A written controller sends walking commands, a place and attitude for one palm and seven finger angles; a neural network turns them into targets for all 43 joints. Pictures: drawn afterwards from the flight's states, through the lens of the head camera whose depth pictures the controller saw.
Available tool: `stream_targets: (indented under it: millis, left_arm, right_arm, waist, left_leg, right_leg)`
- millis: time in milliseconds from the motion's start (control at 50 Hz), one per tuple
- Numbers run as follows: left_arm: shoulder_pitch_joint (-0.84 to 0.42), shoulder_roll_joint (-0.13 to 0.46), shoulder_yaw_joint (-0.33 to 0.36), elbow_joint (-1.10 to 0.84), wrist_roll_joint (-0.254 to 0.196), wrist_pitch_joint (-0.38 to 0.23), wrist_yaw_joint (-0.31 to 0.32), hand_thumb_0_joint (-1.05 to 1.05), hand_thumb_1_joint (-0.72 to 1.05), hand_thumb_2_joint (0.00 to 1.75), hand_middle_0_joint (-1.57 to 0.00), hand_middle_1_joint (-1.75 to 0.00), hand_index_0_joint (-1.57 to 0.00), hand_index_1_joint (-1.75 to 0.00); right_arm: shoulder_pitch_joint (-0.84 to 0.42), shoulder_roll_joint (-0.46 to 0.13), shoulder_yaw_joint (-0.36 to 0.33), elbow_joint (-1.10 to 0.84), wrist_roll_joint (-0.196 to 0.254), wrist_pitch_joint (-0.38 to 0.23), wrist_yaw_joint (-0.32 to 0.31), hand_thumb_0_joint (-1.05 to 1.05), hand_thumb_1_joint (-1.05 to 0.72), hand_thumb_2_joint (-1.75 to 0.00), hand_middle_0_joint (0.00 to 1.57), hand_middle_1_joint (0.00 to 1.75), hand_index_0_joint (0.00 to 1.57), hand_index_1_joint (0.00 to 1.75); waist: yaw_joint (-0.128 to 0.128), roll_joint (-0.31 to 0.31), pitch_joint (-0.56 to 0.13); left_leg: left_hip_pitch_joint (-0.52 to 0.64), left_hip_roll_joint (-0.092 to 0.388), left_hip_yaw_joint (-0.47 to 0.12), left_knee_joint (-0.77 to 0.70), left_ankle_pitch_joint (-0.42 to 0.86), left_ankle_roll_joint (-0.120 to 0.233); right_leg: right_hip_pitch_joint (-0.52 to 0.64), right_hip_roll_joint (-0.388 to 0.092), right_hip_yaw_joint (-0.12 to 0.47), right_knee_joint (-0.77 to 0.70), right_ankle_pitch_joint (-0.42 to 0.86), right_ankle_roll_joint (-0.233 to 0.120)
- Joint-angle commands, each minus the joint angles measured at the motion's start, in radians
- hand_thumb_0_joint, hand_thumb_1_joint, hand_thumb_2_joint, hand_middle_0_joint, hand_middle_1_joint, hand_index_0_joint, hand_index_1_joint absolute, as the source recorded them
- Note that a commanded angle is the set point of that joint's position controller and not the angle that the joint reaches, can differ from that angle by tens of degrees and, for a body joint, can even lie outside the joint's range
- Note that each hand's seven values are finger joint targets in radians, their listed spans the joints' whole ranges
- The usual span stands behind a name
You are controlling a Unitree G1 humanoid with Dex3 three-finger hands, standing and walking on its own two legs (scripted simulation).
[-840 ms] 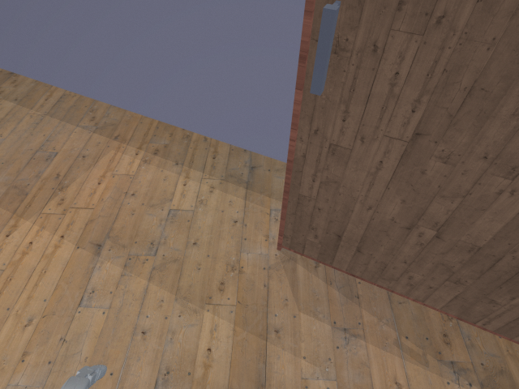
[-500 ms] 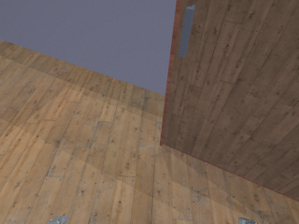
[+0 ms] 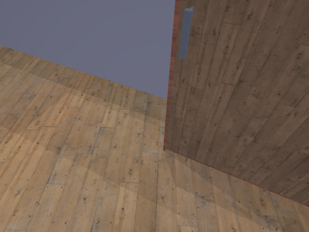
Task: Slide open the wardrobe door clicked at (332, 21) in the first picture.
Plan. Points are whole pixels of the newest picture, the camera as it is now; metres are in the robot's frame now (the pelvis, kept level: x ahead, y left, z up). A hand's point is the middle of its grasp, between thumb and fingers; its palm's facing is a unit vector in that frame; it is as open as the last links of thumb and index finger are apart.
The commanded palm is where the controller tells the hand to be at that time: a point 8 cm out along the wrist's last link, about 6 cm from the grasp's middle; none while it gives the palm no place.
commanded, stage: look at it before walking up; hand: left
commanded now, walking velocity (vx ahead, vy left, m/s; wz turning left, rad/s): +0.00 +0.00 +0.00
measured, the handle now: (187, 33) +0.77 -0.07 +0.16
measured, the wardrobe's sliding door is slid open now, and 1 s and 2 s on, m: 0.00 0.00 0.00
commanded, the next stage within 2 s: turn to face it in 0.60 s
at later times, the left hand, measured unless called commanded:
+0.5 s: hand out of the picture +0.07 +0.24 -0.15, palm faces -0.02 -0.94 -0.34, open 7.4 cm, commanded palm none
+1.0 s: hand out of the picture +0.07 +0.21 -0.18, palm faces -0.10 -0.95 -0.28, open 7.4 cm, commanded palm none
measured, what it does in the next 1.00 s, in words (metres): stands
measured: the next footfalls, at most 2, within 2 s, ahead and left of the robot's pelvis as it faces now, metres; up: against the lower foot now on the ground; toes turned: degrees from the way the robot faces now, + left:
left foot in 1.66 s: +0.03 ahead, +0.11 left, +0.00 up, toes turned -19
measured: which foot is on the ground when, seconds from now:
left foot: down 0.00-1.00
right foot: down 0.00-1.00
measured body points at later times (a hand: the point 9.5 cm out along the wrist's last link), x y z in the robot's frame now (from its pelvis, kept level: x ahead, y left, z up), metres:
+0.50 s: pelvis +0.00 +0.00 +0.00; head +0.01 -0.01 +0.45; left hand +0.08 +0.29 -0.13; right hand +0.07 -0.30 -0.13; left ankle -0.01 +0.12 -0.75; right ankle +0.00 -0.12 -0.75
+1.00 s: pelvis -0.01 +0.00 -0.01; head +0.02 -0.01 +0.44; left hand +0.07 +0.26 -0.15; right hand +0.05 -0.28 -0.15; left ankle +0.00 +0.12 -0.75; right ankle +0.00 -0.12 -0.74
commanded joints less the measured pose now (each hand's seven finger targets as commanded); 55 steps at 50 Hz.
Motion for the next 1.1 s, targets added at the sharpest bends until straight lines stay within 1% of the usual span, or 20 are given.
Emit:
stream_targets:
  millis: [0,60,240,380,480,560,700,720,760,780,840,920,940,960,980,1000,1020,1040,1060,1080]
  left_arm:
    - [-0.046,0.205,0.046,-0.066,0.005,-0.027,0.008,0.00,0.90,0.90,-0.20,-0.30,-0.20,-0.30]
    - [-0.046,0.207,0.048,-0.065,0.005,-0.030,0.008,0.00,0.90,0.90,-0.20,-0.30,-0.20,-0.30]
    - [-0.046,0.203,0.048,-0.063,0.005,-0.031,0.009,0.00,0.90,0.90,-0.20,-0.30,-0.20,-0.30]
    - [-0.042,0.202,0.048,-0.057,0.005,-0.031,0.009,0.00,0.90,0.90,-0.20,-0.30,-0.20,-0.30]
    - [-0.038,0.202,0.048,-0.056,0.004,-0.033,0.009,0.00,0.90,0.90,-0.20,-0.30,-0.20,-0.30]
    - [-0.036,0.202,0.047,-0.052,0.005,-0.032,0.009,0.00,0.90,0.90,-0.20,-0.30,-0.20,-0.30]
    - [-0.041,0.205,0.048,-0.053,0.005,-0.032,0.008,0.00,0.90,0.90,-0.20,-0.30,-0.20,-0.30]
    - [-0.038,0.197,0.049,-0.059,0.005,-0.027,0.007,0.00,0.90,0.90,-0.20,-0.30,-0.20,-0.30]
    - [0.004,0.123,0.042,-0.059,0.005,-0.006,0.011,0.00,0.90,0.90,-0.20,-0.30,-0.20,-0.30]
    - [0.025,0.099,0.038,-0.063,0.006,0.005,0.013,0.00,0.90,0.90,-0.20,-0.30,-0.20,-0.30]
    - [0.044,0.107,0.052,-0.096,0.009,0.021,0.011,0.00,0.90,0.90,-0.20,-0.30,-0.20,-0.30]
    - [0.053,0.092,0.064,-0.146,0.013,0.034,0.002,0.00,0.90,0.90,-0.20,-0.30,-0.20,-0.30]
    - [0.049,0.085,0.066,-0.158,0.014,0.035,0.000,0.00,0.90,0.90,-0.20,-0.30,-0.20,-0.30]
    - [0.064,0.070,0.067,-0.166,0.013,0.037,-0.003,0.00,0.90,0.90,-0.20,-0.30,-0.20,-0.30]
    - [0.074,0.056,0.070,-0.173,0.014,0.040,-0.006,0.00,0.90,0.90,-0.20,-0.30,-0.20,-0.30]
    - [0.077,0.037,0.071,-0.181,0.015,0.043,-0.008,0.00,0.90,0.90,-0.20,-0.30,-0.20,-0.30]
    - [0.088,0.020,0.074,-0.189,0.015,0.046,-0.009,0.00,0.90,0.90,-0.20,-0.30,-0.20,-0.30]
    - [0.097,0.015,0.077,-0.193,0.016,0.045,-0.010,0.00,0.90,0.90,-0.20,-0.30,-0.20,-0.30]
    - [0.129,0.005,0.081,-0.191,0.015,0.044,-0.012,0.00,0.90,0.90,-0.20,-0.30,-0.20,-0.30]
    - [0.178,0.001,0.085,-0.179,0.017,0.039,-0.013,0.00,0.90,0.90,-0.20,-0.30,-0.20,-0.30]
  right_arm:
    - [-0.054,-0.199,-0.039,-0.067,-0.001,-0.029,-0.009,0.00,-0.90,-0.90,0.20,0.30,0.20,0.30]
    - [-0.047,-0.197,-0.039,-0.066,-0.002,-0.029,-0.009,0.00,-0.90,-0.90,0.20,0.30,0.20,0.30]
    - [-0.037,-0.196,-0.039,-0.058,0.000,-0.032,-0.010,0.00,-0.90,-0.90,0.20,0.30,0.20,0.30]
    - [-0.041,-0.196,-0.038,-0.054,0.000,-0.031,-0.011,0.00,-0.90,-0.90,0.20,0.30,0.20,0.30]
    - [-0.037,-0.197,-0.039,-0.055,0.000,-0.032,-0.012,0.00,-0.90,-0.90,0.20,0.30,0.20,0.30]
    - [-0.044,-0.195,-0.039,-0.055,0.000,-0.030,-0.011,0.00,-0.90,-0.90,0.20,0.30,0.20,0.30]
    - [-0.042,-0.200,-0.040,-0.053,-0.001,-0.030,-0.013,0.00,-0.90,-0.90,0.20,0.30,0.20,0.30]
    - [-0.034,-0.194,-0.041,-0.055,-0.002,-0.029,-0.015,0.00,-0.90,-0.90,0.20,0.30,0.20,0.30]
    - [0.013,-0.105,-0.030,-0.056,-0.003,-0.018,-0.019,0.00,-0.90,-0.90,0.20,0.30,0.20,0.30]
    - [0.031,-0.078,-0.028,-0.062,-0.003,-0.009,-0.021,0.00,-0.90,-0.90,0.20,0.30,0.20,0.30]
    - [0.052,-0.087,-0.045,-0.095,-0.003,0.006,-0.028,0.00,-0.90,-0.90,0.20,0.30,0.20,0.30]
    - [0.038,-0.099,-0.066,-0.146,-0.005,0.015,-0.032,0.00,-0.90,-0.90,0.20,0.30,0.20,0.30]
    - [0.045,-0.100,-0.071,-0.156,-0.005,0.015,-0.032,0.00,-0.90,-0.90,0.20,0.30,0.20,0.30]
    - [0.036,-0.106,-0.077,-0.166,-0.006,0.014,-0.033,0.00,-0.90,-0.90,0.20,0.30,0.20,0.30]
    - [0.028,-0.111,-0.082,-0.173,-0.007,0.013,-0.033,0.00,-0.90,-0.90,0.20,0.30,0.20,0.30]
    - [0.025,-0.112,-0.086,-0.180,-0.008,0.009,-0.032,0.00,-0.90,-0.90,0.20,0.30,0.20,0.30]
    - [0.016,-0.108,-0.090,-0.187,-0.010,0.007,-0.030,0.00,-0.90,-0.90,0.20,0.30,0.20,0.30]
    - [0.010,-0.100,-0.090,-0.195,-0.011,0.005,-0.031,0.00,-0.90,-0.90,0.20,0.30,0.20,0.30]
    - [-0.011,-0.094,-0.094,-0.204,-0.013,0.005,-0.032,0.00,-0.90,-0.90,0.20,0.30,0.20,0.30]
    - [-0.031,-0.091,-0.095,-0.209,-0.015,0.010,-0.030,0.00,-0.90,-0.90,0.20,0.30,0.20,0.30]
  waist:
    - [-0.001,-0.003,-0.040]
    - [-0.002,-0.013,-0.064]
    - [-0.003,-0.001,-0.078]
    - [-0.002,-0.001,-0.066]
    - [-0.004,-0.001,-0.085]
    - [-0.002,0.002,-0.064]
    - [-0.005,-0.012,-0.068]
    - [-0.005,0.000,-0.063]
    - [-0.008,-0.007,-0.076]
    - [-0.008,-0.011,-0.072]
    - [-0.010,-0.011,-0.071]
    - [-0.009,0.026,-0.048]
    - [-0.012,0.050,-0.051]
    - [-0.004,0.088,-0.055]
    - [-0.001,0.129,-0.054]
    - [0.003,0.176,-0.052]
    - [0.009,0.199,-0.054]
    - [0.013,0.192,-0.062]
    - [0.034,0.179,-0.063]
    - [0.060,0.151,-0.060]
  left_leg:
    - [-0.016,0.108,-0.092,-0.075,0.078,0.031]
    - [-0.009,0.109,-0.091,-0.069,0.095,0.030]
    - [-0.002,0.115,-0.092,-0.068,0.125,0.028]
    - [0.005,0.116,-0.091,-0.073,0.128,0.026]
    - [0.021,0.117,-0.090,-0.069,0.148,0.026]
    - [0.013,0.115,-0.090,-0.075,0.130,0.026]
    - [0.030,0.119,-0.082,-0.072,0.144,0.022]
    - [0.034,0.123,-0.071,-0.058,0.148,0.021]
    - [0.029,0.127,-0.035,-0.009,0.181,0.008]
    - [0.028,0.128,-0.018,0.010,0.182,0.001]
    - [0.015,0.141,0.007,0.057,0.166,0.002]
    - [-0.008,0.180,-0.007,0.062,0.077,0.024]
    - [-0.018,0.200,-0.023,0.051,0.071,0.036]
    - [-0.018,0.230,-0.038,0.033,0.072,0.053]
    - [-0.037,0.277,-0.061,0.008,0.090,0.081]
    - [-0.045,0.329,-0.088,-0.016,0.156,0.122]
    - [-0.031,0.356,-0.080,-0.015,0.231,0.153]
    - [-0.039,0.368,-0.074,0.012,0.292,0.165]
    - [-0.073,0.365,-0.035,0.061,0.309,0.151]
    - [-0.120,0.325,0.028,0.142,0.269,0.110]
  right_leg:
    - [-0.013,-0.116,0.111,-0.080,0.087,-0.033]
    - [0.001,-0.120,0.114,-0.079,0.105,-0.035]
    - [0.014,-0.117,0.108,-0.075,0.142,-0.034]
    - [0.005,-0.116,0.109,-0.079,0.150,-0.033]
    - [0.015,-0.119,0.108,-0.078,0.176,-0.035]
    - [0.004,-0.117,0.109,-0.087,0.154,-0.034]
    - [0.000,-0.114,0.116,-0.086,0.185,-0.036]
    - [-0.014,-0.111,0.123,-0.075,0.204,-0.037]
    - [-0.022,-0.111,0.130,-0.028,0.282,-0.032]
    - [-0.040,-0.109,0.137,-0.008,0.304,-0.029]
    - [-0.084,-0.098,0.156,0.050,0.335,-0.036]
    - [-0.186,-0.052,0.156,0.134,0.252,-0.030]
    - [-0.193,-0.033,0.140,0.174,0.228,-0.025]
    - [-0.216,-0.013,0.114,0.230,0.190,-0.017]
    - [-0.223,0.005,0.077,0.316,0.094,-0.007]
    - [-0.239,0.019,0.032,0.408,-0.113,0.005]
    - [-0.255,0.013,0.003,0.461,-0.232,0.013]
    - [-0.235,-0.006,0.008,0.459,-0.263,0.010]
    - [-0.181,-0.027,0.011,0.405,-0.241,0.004]
    - [-0.108,-0.028,-0.010,0.308,-0.148,0.003]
